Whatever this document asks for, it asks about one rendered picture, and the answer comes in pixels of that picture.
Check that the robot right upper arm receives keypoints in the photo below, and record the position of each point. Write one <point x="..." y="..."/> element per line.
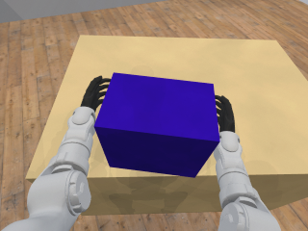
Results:
<point x="237" y="216"/>

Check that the pedestal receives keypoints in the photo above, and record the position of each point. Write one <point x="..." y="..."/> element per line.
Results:
<point x="269" y="100"/>

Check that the right robot hand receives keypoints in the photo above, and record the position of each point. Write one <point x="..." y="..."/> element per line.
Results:
<point x="226" y="120"/>

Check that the left robot hand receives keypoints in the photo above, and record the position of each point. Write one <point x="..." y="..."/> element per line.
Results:
<point x="93" y="92"/>

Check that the left robot forearm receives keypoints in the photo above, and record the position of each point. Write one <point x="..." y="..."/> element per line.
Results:
<point x="75" y="148"/>

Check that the carton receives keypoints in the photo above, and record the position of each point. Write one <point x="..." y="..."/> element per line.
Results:
<point x="158" y="125"/>

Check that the right robot forearm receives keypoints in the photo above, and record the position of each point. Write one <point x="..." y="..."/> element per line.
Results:
<point x="233" y="180"/>

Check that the robot left upper arm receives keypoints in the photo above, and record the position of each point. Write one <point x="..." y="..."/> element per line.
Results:
<point x="55" y="201"/>

